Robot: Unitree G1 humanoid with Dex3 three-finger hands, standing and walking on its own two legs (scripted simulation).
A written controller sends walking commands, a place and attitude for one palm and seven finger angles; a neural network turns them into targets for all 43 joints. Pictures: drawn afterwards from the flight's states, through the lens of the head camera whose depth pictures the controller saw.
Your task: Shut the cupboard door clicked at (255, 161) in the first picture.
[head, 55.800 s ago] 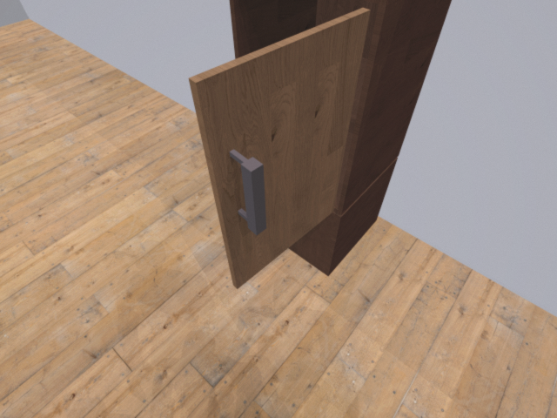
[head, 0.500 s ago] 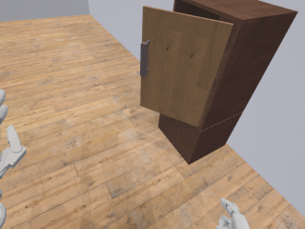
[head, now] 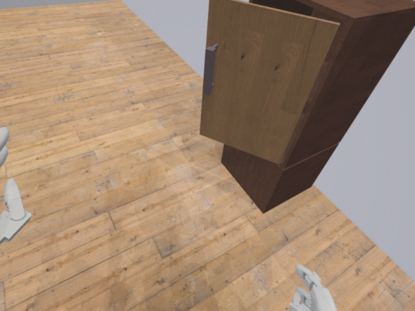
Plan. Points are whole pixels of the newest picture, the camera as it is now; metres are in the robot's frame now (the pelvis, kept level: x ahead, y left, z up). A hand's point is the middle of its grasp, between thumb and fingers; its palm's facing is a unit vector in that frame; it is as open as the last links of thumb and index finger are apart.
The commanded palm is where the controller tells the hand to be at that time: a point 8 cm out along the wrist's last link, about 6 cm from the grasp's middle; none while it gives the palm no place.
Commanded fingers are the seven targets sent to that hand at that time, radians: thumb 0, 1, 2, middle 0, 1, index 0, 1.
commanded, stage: stop stepping back and stand still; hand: left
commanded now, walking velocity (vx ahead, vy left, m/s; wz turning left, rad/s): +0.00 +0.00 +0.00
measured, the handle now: (211, 69) +0.91 +0.02 +0.02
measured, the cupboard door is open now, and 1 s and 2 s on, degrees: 34 34 34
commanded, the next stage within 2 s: let the arm hang, fingers relaxed in 0.06 s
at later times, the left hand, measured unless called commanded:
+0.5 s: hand out of the picture +0.00 +0.18 -0.18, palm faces -0.02 -0.98 -0.18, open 7.1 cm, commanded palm none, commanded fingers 0.00 0.90 0.90 -0.20 -0.30 -0.20 -0.30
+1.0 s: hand out of the picture -0.01 +0.20 -0.17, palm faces +0.00 -0.97 -0.25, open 7.4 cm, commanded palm none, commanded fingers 0.00 0.90 0.90 -0.20 -0.30 -0.20 -0.30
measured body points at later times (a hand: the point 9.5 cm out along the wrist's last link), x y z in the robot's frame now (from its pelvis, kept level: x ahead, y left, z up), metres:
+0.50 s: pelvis -0.03 +0.00 +0.00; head -0.02 +0.01 +0.45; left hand +0.00 +0.23 -0.16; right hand +0.03 -0.28 -0.13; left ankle +0.02 +0.10 -0.74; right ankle -0.02 -0.13 -0.74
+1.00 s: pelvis -0.03 +0.00 +0.00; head -0.03 -0.01 +0.45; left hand -0.01 +0.25 -0.15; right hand -0.02 -0.24 -0.16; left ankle +0.02 +0.10 -0.74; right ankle -0.02 -0.13 -0.74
